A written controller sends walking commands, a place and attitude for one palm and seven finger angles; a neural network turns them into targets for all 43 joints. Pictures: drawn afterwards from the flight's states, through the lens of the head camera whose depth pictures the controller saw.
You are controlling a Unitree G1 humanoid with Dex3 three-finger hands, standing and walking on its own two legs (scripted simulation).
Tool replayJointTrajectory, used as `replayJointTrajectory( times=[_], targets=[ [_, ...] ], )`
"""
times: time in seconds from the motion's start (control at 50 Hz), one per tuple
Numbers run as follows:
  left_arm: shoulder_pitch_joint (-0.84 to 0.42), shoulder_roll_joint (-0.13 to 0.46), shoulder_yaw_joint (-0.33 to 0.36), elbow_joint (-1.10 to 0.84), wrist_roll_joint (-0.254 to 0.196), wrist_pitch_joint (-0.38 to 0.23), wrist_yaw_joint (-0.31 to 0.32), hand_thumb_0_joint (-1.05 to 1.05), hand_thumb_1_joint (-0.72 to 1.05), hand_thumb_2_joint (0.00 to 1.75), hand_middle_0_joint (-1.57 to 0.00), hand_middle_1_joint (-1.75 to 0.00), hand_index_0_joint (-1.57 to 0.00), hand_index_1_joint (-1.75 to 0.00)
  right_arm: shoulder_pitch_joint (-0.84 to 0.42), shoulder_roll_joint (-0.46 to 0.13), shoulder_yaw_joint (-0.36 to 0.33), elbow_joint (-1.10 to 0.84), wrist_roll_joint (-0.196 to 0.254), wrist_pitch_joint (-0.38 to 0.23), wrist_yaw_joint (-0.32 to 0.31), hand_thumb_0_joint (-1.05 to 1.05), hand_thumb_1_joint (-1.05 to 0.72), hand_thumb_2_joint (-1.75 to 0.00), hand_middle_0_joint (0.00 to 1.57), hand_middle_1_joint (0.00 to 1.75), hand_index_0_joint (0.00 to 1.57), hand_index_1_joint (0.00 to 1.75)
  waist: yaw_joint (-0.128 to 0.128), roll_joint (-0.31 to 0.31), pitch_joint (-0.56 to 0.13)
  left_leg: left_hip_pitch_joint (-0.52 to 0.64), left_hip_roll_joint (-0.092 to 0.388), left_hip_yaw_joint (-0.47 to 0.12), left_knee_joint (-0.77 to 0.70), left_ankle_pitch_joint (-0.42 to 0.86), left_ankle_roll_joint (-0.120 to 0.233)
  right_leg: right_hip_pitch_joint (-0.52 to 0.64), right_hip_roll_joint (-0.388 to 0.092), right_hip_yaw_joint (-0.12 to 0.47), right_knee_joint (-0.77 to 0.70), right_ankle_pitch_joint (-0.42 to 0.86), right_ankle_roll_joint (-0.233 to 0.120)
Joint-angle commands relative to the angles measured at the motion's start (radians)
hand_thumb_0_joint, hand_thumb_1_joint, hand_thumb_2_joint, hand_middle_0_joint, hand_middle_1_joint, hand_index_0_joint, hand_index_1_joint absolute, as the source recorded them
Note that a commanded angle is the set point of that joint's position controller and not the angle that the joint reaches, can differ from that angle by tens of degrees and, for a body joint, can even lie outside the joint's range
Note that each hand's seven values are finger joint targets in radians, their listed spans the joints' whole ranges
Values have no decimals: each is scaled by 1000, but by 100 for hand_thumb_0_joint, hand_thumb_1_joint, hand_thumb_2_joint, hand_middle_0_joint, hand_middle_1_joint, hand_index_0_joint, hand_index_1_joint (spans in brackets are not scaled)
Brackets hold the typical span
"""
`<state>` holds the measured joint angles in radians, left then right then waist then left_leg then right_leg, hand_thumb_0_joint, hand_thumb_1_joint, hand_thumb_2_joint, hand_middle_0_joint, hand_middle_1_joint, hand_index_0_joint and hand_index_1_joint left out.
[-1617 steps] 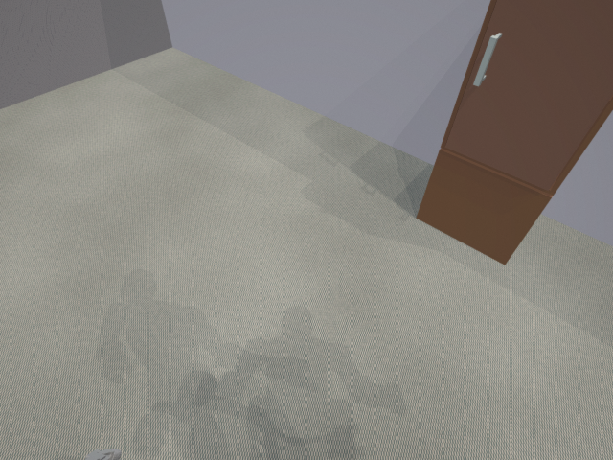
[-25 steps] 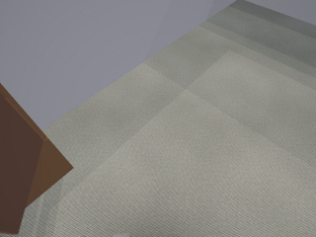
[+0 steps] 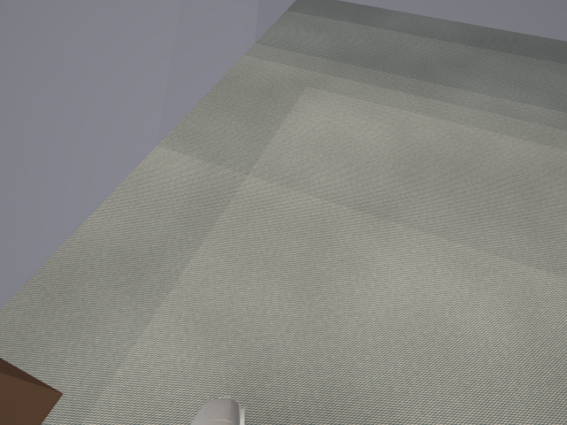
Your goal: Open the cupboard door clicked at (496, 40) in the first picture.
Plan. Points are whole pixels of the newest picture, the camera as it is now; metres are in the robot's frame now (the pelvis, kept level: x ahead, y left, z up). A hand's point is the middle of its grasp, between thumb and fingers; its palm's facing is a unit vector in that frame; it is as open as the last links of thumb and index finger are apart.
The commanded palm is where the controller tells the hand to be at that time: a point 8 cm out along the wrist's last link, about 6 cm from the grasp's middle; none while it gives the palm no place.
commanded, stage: walk to a spot facing it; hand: left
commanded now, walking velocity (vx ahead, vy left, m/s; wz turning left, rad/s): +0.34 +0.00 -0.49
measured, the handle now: out of the picture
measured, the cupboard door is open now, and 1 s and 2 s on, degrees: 47 47 47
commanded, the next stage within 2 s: turn to face it in 0.94 s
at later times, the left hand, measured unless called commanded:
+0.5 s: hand (234, 272) +0.40 +0.13 -0.15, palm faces -0.34 -0.92 -0.19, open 7.4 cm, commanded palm none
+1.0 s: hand (282, 247) +0.47 +0.03 -0.17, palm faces -0.30 -0.93 -0.21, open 7.2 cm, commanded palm none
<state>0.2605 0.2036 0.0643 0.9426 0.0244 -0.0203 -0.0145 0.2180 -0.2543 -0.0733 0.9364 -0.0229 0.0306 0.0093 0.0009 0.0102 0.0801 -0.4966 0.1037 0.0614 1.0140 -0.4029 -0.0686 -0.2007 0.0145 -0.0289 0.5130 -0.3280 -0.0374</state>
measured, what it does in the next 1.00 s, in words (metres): walks ahead, turning right: left foot, then right foot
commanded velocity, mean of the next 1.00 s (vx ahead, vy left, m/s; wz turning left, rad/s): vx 0.34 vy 0.00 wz -0.25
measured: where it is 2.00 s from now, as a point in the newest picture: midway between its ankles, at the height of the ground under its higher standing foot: (366, 303)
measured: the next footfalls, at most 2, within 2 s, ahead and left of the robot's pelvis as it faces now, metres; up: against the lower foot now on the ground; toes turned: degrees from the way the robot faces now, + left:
left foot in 0.16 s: +0.20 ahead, +0.13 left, +0.00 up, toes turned -1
right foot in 0.60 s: +0.35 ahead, -0.18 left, +0.00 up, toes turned -27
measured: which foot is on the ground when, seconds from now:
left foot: up 0.00-0.14, down 0.16-0.60, up 0.62-1.00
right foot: down 0.00-0.16, up 0.18-0.58, down 0.60-1.00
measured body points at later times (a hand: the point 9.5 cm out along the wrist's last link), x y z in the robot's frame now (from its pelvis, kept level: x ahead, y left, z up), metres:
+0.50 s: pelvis +0.21 -0.01 +0.00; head +0.26 -0.03 +0.45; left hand +0.42 +0.18 -0.13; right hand +0.08 -0.20 -0.14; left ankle +0.16 +0.13 -0.73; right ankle +0.27 -0.16 -0.69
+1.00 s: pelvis +0.43 -0.15 +0.00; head +0.45 -0.16 +0.45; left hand +0.49 +0.08 -0.15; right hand +0.46 -0.41 -0.14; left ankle +0.59 -0.06 -0.70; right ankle +0.31 -0.16 -0.73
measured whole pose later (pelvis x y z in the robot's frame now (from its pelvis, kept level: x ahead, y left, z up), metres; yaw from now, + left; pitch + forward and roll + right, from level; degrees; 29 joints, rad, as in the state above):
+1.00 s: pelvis +0.43 -0.15 +0.00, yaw -22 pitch +0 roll +0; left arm 0.34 0.18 0.04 1.10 0.01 -0.08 0.01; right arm 0.08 -0.17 -0.05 0.98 -0.02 -0.02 0.02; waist 0.02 0.00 0.05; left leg -0.56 0.11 0.08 0.78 -0.19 -0.03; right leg 0.02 0.08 -0.11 0.33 -0.35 -0.09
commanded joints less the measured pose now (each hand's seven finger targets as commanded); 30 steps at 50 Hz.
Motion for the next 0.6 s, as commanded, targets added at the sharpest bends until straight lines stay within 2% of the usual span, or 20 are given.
replayJointTrajectory(
  times=[0.0, 0.06, 0.08, 0.1, 0.12, 0.14, 0.16, 0.18, 0.2, 0.22, 0.24, 0.28, 0.32, 0.4, 0.46, 0.5, 0.52, 0.54, 0.56, 0.58],
  targets=[
    [15, 202, 51, -34, 2, -29, 2, 0, 90, 90, -20, -30, -20, -30, -73, -35, -4, -123, 3, -54, 9, 0, -90, -90, 20, 30, 20, 30, 8, -120, -21, -18, -28, 6, -182, 102, 6, 24, -227, 270, -267, 59, -161],
    [1, 207, 56, -22, 2, -25, -3, 0, 90, 90, -20, -30, -20, -30, -63, -36, -3, -126, 7, -71, 5, 0, -90, -90, 20, 30, 20, 30, -5, -124, -4, 102, -62, 26, -320, 117, 16, -17, -209, 278, -238, 54, -147],
    [-12, 198, 56, -21, -2, -23, -2, 0, 90, 90, -20, -30, -20, -30, -30, -44, -3, -117, 6, -77, 0, 0, -90, -90, 20, 30, 20, 30, -26, -120, -4, 182, -72, 29, -389, 146, 19, -49, -192, 269, -204, 67, -132],
    [-31, 185, 54, -23, -5, -23, -2, 0, 90, 90, -20, -30, -20, -30, 48, -63, -8, -89, 4, -85, -8, 0, -90, -90, 20, 30, 20, 30, -64, -69, -30, 329, -80, 36, -477, 175, 24, -112, -161, 243, -126, 100, -110],
    [-42, 144, 45, -32, -8, -24, -5, 0, 90, 90, -20, -30, -20, -30, 191, -120, -20, -44, -2, -96, -24, 0, -90, -90, 20, 30, 20, 30, -126, 42, -105, 538, -15, -46, -553, 107, 53, -198, -91, 190, 91, 164, -72],
    [2, 71, 33, -43, -17, -23, -14, 0, 90, 90, -20, -30, -20, -30, 337, -248, -51, -16, -23, -104, -34, 0, -90, -90, 20, 30, 20, 30, -165, 344, -226, 728, 295, -443, -649, -13, 161, -398, 56, 35, 463, -135, -7],
    [-47, 76, 29, -81, -14, -32, -18, 0, 90, 90, -20, -30, -20, -30, 387, -254, -36, -14, -24, -94, -44, 0, -90, -90, 20, 30, 20, 30, -167, 271, -223, 695, 425, -635, -769, -69, 246, -494, 46, 69, 682, -259, -8],
    [-93, 79, 29, -78, -2, -34, -18, 0, 90, 90, -20, -30, -20, -30, 309, -216, -25, -25, -22, -93, -38, 0, -90, -90, 20, 30, 20, 30, -133, 189, -130, 541, 419, -597, -800, -137, 244, -532, -18, 90, 812, -197, -13],
    [-121, 74, 32, -69, 2, -32, -24, 0, 90, 90, -20, -30, -20, -30, 222, -153, -11, -48, -19, -95, -35, 0, -90, -90, 20, 30, 20, 30, -91, 167, -25, 399, 375, -506, -823, -129, 221, -541, -73, 87, 855, -89, -7],
    [-109, 66, 32, -57, 7, -24, -35, 0, 90, 90, -20, -30, -20, -30, 167, -103, 6, -55, -18, -101, -34, 0, -90, -90, 20, 30, 20, 30, -52, 148, 21, 325, 319, -381, -835, -57, 183, -518, -107, 80, 839, -3, 3],
    [-77, 48, 28, -42, 10, -14, -42, 0, 90, 90, -20, -30, -20, -30, 137, -74, 14, -50, -14, -109, -38, 0, -90, -90, 20, 30, 20, 30, -20, 168, 10, 326, 280, -258, -820, 61, 156, -495, -119, 63, 805, 39, 15],
    [-76, 21, 18, -40, 9, 2, -46, 0, 90, 90, -20, -30, -20, -30, 176, -54, 19, -20, -9, -123, -40, 0, -90, -90, 20, 30, 20, 30, -15, 135, -43, 389, 233, -90, -796, 317, 152, -485, -121, 39, 717, 79, 30],
    [-108, 3, 9, -49, 8, 8, -47, 0, 90, 90, -20, -30, -20, -30, 213, -58, 18, 7, -6, -123, -39, 0, -90, -90, 20, 30, 20, 30, -19, 124, -63, 433, 221, 2, -783, 422, 157, -482, -124, 9, 605, 101, 37],
    [-230, -12, -2, -85, 8, 9, -46, 0, 90, 90, -20, -30, -20, -30, 272, -49, 18, 44, -12, -112, -31, 0, -90, -90, 20, 30, 20, 30, -48, 109, -15, 429, 221, 92, -793, 443, 157, -430, -117, -51, 343, 150, 29],
    [-297, 0, -1, -99, 7, 7, -43, 0, 90, 90, -20, -30, -20, -30, 303, -46, 19, 67, -18, -102, -28, 0, -90, -90, 20, 30, 20, 30, -64, 113, 24, 407, 236, 118, -788, 458, 154, -347, -88, -89, 219, 144, 10],
    [-266, 20, 2, -90, 5, 3, -41, 0, 90, 90, -20, -30, -20, -30, 300, -64, 20, 79, -18, -96, -28, 0, -90, -90, 20, 30, 20, 30, -34, 109, 8, 421, 241, 148, -716, 609, 144, -248, -55, -118, 177, 105, -16],
    [-200, 33, 7, -70, 5, -2, -37, 0, 90, 90, -20, -30, -20, -30, 289, -77, 19, 81, -16, -93, -27, 0, -90, -90, 20, 30, 20, 30, 1, 106, -36, 433, 235, 164, -620, 731, 135, -146, -28, -138, 140, 80, -33],
    [-60, 63, 16, -28, 7, -14, -31, 0, 90, 90, -20, -30, -20, -30, 264, -85, 19, 78, -9, -91, -25, 0, -90, -90, 20, 30, 20, 30, 71, 66, -109, 380, 199, 189, -435, 811, 108, 61, 7, -151, 69, 110, -53],
    [129, 143, 41, 33, 10, -27, -20, 0, 90, 90, -20, -30, -20, -30, 229, -69, 24, 65, 7, -95, -14, 0, -90, -90, 20, 30, 20, 30, 159, -26, -220, 165, 143, 224, -176, 672, 71, 389, -95, -21, 39, 101, -99],
    [270, 270, 78, 66, 1, -30, 0, 0, 90, 90, -20, -30, -20, -30, 236, 8, 33, 22, 27, -101, -17, 0, -90, -90, 20, 30, 20, 30, 189, -300, -355, -149, -33, 213, 201, -154, 15, 647, -431, 491, -84, 175, -227]
  ],
)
